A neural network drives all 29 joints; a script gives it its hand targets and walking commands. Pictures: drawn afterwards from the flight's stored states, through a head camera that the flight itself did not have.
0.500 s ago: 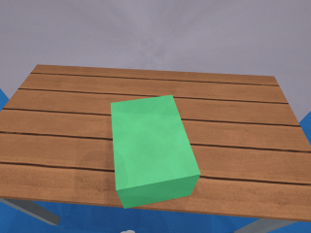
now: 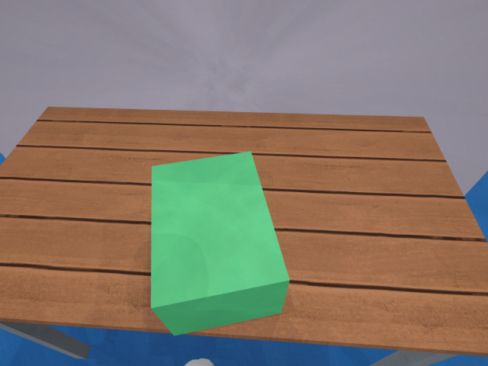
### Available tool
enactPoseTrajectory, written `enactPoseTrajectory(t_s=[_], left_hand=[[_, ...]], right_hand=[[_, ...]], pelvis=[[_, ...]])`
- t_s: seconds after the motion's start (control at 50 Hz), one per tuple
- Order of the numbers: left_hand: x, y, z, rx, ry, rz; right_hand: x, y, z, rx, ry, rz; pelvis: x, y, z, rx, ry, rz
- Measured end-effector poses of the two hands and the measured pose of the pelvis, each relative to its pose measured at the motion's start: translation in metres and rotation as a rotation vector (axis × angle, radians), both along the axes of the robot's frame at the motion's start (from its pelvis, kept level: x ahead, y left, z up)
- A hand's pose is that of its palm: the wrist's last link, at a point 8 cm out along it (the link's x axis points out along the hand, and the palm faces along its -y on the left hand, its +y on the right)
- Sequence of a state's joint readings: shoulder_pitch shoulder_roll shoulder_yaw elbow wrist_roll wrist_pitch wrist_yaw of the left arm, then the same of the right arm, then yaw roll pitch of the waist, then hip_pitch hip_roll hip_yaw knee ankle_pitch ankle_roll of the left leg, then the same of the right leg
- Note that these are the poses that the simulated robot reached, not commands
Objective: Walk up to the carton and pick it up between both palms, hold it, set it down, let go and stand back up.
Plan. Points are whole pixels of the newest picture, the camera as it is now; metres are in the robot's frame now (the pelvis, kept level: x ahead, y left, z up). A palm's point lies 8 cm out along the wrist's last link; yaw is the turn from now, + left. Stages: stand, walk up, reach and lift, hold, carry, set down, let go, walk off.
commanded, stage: walk up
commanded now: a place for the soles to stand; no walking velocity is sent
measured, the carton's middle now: (214, 237) +0.34 +0.08 +0.00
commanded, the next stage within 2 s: none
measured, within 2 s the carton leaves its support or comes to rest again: neither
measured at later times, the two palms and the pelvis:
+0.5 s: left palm out of the picture +0.05 +0.29 -0.10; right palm out of the picture +0.08 -0.35 -0.11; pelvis +0.00 -0.03 +0.00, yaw -1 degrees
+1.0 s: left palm out of the picture +0.04 +0.28 -0.11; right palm out of the picture +0.07 -0.36 -0.11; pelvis -0.01 -0.04 +0.00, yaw -1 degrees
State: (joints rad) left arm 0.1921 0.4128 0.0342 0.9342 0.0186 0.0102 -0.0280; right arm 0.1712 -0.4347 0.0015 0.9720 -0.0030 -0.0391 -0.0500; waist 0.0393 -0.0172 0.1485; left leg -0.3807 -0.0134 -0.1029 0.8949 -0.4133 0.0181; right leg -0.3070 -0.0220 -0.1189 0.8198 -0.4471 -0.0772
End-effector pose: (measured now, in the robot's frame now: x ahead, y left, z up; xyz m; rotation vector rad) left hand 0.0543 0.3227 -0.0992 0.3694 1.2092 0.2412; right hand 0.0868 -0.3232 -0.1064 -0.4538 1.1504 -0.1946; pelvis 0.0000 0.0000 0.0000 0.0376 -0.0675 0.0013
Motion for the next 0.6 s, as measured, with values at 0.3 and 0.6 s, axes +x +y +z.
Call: enactPoseTrajectory(t_s=[0.3, 0.6], left_hand=[[0.003, -0.005, -0.001, -0.008, 0.004, -0.003], [-0.002, -0.028, 0.006, 0.015, 0.006, -0.004]], right_hand=[[-0.003, -0.002, 0.003, 0.000, 0.003, -0.009], [-0.006, -0.031, 0.002, -0.001, 0.015, -0.008]], pelvis=[[0.000, -0.004, 0.002, -0.002, 0.001, -0.005], [-0.002, -0.029, 0.005, 0.004, -0.005, -0.007]])
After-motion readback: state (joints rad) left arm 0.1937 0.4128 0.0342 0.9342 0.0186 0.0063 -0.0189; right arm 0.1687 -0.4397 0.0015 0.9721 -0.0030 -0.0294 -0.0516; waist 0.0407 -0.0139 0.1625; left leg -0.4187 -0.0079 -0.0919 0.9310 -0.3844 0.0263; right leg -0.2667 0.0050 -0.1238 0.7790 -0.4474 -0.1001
